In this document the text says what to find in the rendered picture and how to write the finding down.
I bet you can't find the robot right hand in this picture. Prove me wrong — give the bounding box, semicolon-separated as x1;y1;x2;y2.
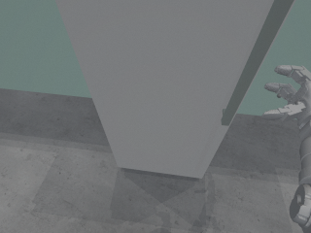
261;65;311;122

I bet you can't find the fridge door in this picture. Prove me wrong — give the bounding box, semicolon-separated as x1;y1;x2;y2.
55;0;296;179

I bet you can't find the handle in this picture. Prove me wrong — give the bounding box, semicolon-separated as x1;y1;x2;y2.
221;0;294;126

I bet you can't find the right robot forearm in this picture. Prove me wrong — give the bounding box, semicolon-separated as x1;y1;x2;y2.
297;111;311;185

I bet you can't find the robot right upper arm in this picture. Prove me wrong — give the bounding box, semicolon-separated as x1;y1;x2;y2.
289;183;311;233

